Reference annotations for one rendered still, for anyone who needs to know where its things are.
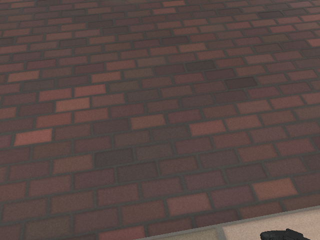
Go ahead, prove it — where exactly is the right robot hand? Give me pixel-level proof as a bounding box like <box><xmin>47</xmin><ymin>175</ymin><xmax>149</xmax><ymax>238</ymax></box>
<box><xmin>260</xmin><ymin>228</ymin><xmax>310</xmax><ymax>240</ymax></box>

